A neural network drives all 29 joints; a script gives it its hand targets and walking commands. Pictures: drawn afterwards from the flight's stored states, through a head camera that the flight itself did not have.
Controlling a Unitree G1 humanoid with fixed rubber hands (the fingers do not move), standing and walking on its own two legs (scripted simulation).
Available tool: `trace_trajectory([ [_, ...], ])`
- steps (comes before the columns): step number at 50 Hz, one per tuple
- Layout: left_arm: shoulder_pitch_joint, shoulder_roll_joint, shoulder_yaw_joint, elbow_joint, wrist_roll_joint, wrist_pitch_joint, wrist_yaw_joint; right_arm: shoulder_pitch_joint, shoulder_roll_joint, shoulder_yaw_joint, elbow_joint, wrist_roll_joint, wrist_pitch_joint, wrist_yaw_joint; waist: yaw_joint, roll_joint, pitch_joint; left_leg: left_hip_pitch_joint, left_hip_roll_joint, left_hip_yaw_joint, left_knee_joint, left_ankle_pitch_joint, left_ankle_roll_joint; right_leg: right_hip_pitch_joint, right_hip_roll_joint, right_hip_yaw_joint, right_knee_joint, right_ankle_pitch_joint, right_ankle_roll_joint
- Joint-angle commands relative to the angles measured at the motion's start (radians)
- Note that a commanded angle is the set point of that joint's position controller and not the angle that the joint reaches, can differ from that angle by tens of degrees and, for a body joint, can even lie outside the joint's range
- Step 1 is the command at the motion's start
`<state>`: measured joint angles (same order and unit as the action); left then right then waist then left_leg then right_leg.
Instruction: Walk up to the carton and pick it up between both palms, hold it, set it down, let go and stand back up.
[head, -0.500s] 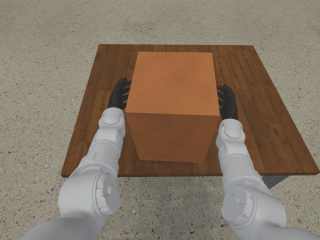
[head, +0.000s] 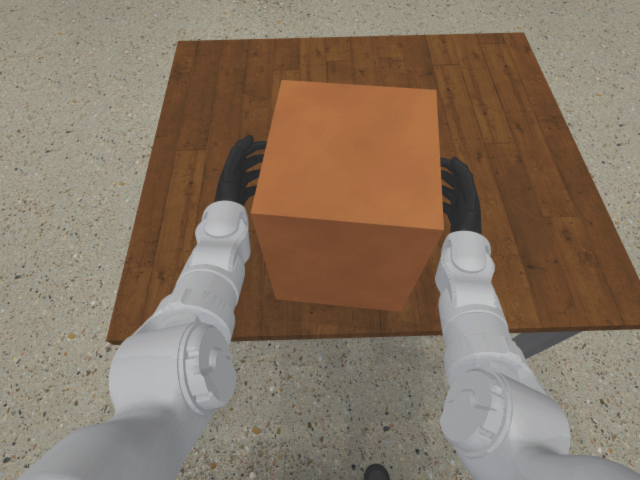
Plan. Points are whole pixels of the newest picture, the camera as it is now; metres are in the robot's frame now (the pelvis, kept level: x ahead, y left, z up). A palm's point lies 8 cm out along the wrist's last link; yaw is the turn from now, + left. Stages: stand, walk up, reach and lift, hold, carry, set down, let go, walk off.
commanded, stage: set down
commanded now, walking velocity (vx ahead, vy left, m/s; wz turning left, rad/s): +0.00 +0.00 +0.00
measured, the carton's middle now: (346, 206) +0.47 -0.08 -0.01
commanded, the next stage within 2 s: none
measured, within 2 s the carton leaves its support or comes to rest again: rests again in 0.14 s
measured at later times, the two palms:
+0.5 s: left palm (229, 205) +0.45 +0.08 +0.04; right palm (458, 227) +0.38 -0.21 +0.03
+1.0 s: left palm (228, 204) +0.45 +0.08 +0.04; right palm (458, 230) +0.38 -0.20 +0.03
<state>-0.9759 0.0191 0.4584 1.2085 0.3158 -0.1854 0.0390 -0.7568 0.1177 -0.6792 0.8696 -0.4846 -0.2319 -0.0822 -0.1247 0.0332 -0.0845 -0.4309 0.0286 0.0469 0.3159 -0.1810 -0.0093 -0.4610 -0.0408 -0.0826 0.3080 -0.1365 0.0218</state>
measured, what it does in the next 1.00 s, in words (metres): stands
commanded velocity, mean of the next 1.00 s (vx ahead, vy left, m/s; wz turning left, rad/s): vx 0.00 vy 0.00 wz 0.00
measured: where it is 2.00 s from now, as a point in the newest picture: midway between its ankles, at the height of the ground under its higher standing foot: outside the picture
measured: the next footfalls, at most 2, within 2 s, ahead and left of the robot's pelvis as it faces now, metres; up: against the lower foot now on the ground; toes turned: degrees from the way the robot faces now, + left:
none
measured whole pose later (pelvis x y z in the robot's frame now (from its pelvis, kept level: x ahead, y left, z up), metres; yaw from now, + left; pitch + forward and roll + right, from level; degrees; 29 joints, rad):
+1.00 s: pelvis -0.01 +0.01 +0.00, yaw +0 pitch +18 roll -1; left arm -1.00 0.03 0.51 1.27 0.38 -0.25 0.05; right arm -0.80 0.13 -0.80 0.95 -0.53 -0.29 -0.04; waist -0.15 0.00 -0.11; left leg -0.49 0.03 0.05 0.37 -0.19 0.00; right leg -0.49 -0.05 -0.12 0.30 -0.12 0.02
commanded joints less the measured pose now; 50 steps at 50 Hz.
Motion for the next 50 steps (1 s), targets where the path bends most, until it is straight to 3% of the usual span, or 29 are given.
trace_trajectory([
  [1,-0.542,-0.483,-0.237,0.000,0.018,-0.087,-0.136,-0.592,0.503,0.356,0.062,-0.063,-0.141,0.147,-0.023,-0.063,-0.818,0.038,-0.015,0.017,0.038,0.419,-0.017,0.620,-0.017,-0.003,0.210,0.949,0.053],
  [2,-0.539,-0.489,-0.249,-0.015,0.019,-0.090,-0.131,-0.575,0.491,0.344,0.108,-0.060,-0.143,0.149,-0.038,-0.041,-0.808,0.132,-0.002,0.003,0.065,0.504,-0.034,0.534,0.005,-0.020,0.192,0.891,0.042],
  [4,-0.548,-0.507,-0.257,-0.007,0.032,-0.097,-0.115,-0.604,0.468,0.317,0.157,-0.060,-0.163,0.153,-0.023,0.015,-0.820,0.321,0.027,-0.015,0.132,0.705,-0.065,0.333,0.036,-0.049,0.148,0.732,0.015],
  [6,-0.552,-0.501,-0.251,0.019,0.037,-0.089,-0.102,-0.615,0.438,0.284,0.173,-0.053,-0.172,0.160,-0.002,0.028,-0.776,0.345,0.040,-0.002,0.156,0.742,-0.082,0.262,0.046,-0.054,0.092,0.643,-0.025],
  [8,-0.524,-0.495,-0.229,0.038,0.042,-0.083,-0.104,-0.613,0.417,0.278,0.165,-0.039,-0.166,0.165,-0.017,0.010,-0.712,0.283,0.021,0.006,0.130,0.632,-0.077,0.326,0.045,-0.053,0.094,0.652,-0.018],
  [9,-0.526,-0.499,-0.220,0.028,0.055,-0.084,-0.104,-0.622,0.424,0.270,0.147,-0.036,-0.169,0.169,-0.006,0.034,-0.713,0.254,0.013,0.004,0.119,0.592,-0.071,0.355,0.037,-0.049,0.103,0.637,-0.010],
  [11,-0.562,-0.483,-0.215,0.028,0.057,-0.084,-0.101,-0.654,0.396,0.246,0.140,-0.040,-0.159,0.170,-0.018,0.058,-0.679,0.242,0.005,0.001,0.102,0.539,-0.072,0.363,0.032,-0.049,0.095,0.600,-0.007],
  [13,-0.545,-0.483,-0.216,0.011,0.071,-0.076,-0.097,-0.631,0.384,0.227,0.153,-0.025,-0.158,0.174,0.001,0.109,-0.680,0.287,0.009,0.006,0.127,0.623,-0.086,0.324,0.039,-0.056,0.088,0.581,-0.015],
  [16,-0.550,-0.490,-0.207,0.013,0.085,-0.075,-0.087,-0.652,0.370,0.213,0.118,-0.026,-0.165,0.177,0.001,0.119,-0.744,0.305,0.013,0.007,0.151,0.647,-0.092,0.277,0.044,-0.056,0.071,0.562,-0.030],
  [27,-0.604,-0.414,-0.131,0.086,0.093,-0.096,-0.125,-0.615,0.421,0.175,0.112,-0.122,-0.099,0.169,-0.036,-0.029,-0.692,0.068,-0.024,0.045,0.032,0.252,-0.029,0.479,0.005,-0.032,0.096,0.601,0.017],
  [29,-0.606,-0.412,-0.129,0.077,0.089,-0.104,-0.130,-0.598,0.420,0.171,0.111,-0.121,-0.095,0.172,-0.046,-0.020,-0.688,0.059,-0.022,0.040,0.026,0.236,-0.030,0.478,0.007,-0.036,0.097,0.574,0.014],
  [34,-0.604,-0.393,-0.111,0.072,0.097,-0.105,-0.136,-0.578,0.437,0.176,0.109,-0.123,-0.084,0.170,-0.044,-0.026,-0.696,0.081,-0.020,0.032,0.027,0.243,-0.027,0.471,0.001,-0.033,0.102,0.583,0.023],
  [37,-0.605,-0.397,-0.097,0.083,0.114,-0.107,-0.134,-0.594,0.442,0.158,0.105,-0.126,-0.083,0.176,-0.032,0.001,-0.695,0.094,-0.018,0.033,0.027,0.255,-0.036,0.450,0.007,-0.033,0.098,0.547,0.014],
  [38,-0.590,-0.400,-0.109,0.080,0.104,-0.104,-0.135,-0.585,0.438,0.167,0.103,-0.125,-0.084,0.176,-0.045,-0.002,-0.681,0.101,-0.018,0.031,0.032,0.270,-0.038,0.438,0.008,-0.039,0.098,0.560,0.018],
  [43,-0.581,-0.417,-0.123,0.056,0.111,-0.098,-0.122,-0.571,0.420,0.153,0.123,-0.119,-0.093,0.179,-0.051,0.037,-0.669,0.212,0.000,0.012,0.077,0.407,-0.058,0.327,0.027,-0.053,0.084,0.505,0.004],
  [44,-0.561,-0.418,-0.109,0.063,0.122,-0.097,-0.120,-0.575,0.422,0.162,0.120,-0.111,-0.098,0.180,-0.035,0.045,-0.661,0.210,0.000,0.012,0.085,0.423,-0.054,0.322,0.026,-0.047,0.080,0.511,-0.003],
  [50,-0.534,-0.430,-0.116,0.047,0.129,-0.080,-0.110,-0.566,0.403,0.144,0.145,-0.111,-0.103,0.183,-0.034,0.076,-0.642,0.268,0.015,0.001,0.119,0.522,-0.074,0.246,0.040,-0.053,0.073,0.464,-0.009],
])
